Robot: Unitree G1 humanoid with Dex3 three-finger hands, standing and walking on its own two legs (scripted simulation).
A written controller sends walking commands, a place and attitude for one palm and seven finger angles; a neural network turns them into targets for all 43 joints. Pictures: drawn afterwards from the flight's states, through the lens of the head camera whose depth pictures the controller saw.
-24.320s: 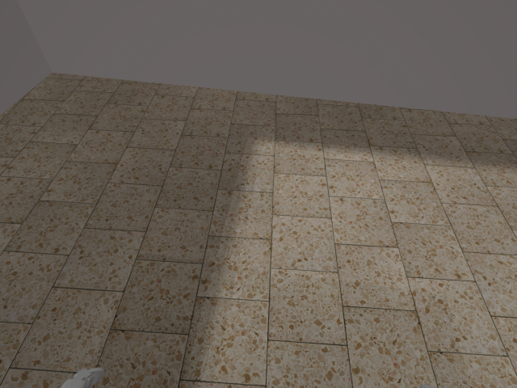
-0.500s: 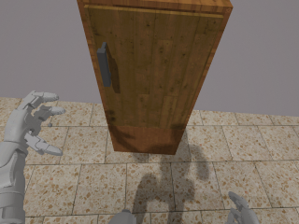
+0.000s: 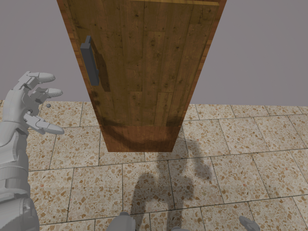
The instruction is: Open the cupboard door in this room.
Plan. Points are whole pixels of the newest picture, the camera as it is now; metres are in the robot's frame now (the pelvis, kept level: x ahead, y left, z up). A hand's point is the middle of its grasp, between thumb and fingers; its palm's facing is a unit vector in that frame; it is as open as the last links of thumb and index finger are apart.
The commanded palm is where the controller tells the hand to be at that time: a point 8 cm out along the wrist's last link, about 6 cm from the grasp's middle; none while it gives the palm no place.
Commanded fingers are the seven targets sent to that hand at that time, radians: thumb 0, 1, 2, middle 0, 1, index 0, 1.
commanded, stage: move the hooked fingers beside the handle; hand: left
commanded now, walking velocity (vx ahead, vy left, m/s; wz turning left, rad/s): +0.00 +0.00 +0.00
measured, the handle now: (92, 61) +0.57 +0.20 +0.08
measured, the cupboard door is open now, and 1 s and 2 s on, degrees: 0 0 0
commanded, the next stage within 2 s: slide the fingers in behind the handle in 1.76 s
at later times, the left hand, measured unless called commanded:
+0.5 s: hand (60, 87) +0.46 +0.26 +0.08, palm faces +0.03 -1.00 +0.00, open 14.0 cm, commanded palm +0.45 +0.31 +0.08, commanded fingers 0.00 -0.50 0.30 -0.30 -1.20 -0.30 -1.20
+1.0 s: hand (71, 72) +0.52 +0.25 +0.08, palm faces +0.04 -1.00 +0.00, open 14.0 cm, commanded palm +0.50 +0.30 +0.07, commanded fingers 0.00 -0.50 0.30 -0.30 -1.20 -0.30 -1.20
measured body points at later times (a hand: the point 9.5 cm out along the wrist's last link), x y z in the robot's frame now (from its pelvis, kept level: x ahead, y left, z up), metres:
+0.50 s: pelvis +0.00 +0.01 -0.01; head +0.10 +0.04 +0.43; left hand +0.45 +0.32 +0.09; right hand +0.04 -0.26 -0.11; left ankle +0.06 +0.09 -0.69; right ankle -0.03 -0.10 -0.69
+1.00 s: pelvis +0.01 +0.01 -0.02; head +0.13 +0.04 +0.41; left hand +0.51 +0.31 +0.08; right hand -0.02 -0.27 -0.11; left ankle +0.06 +0.09 -0.69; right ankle -0.03 -0.10 -0.69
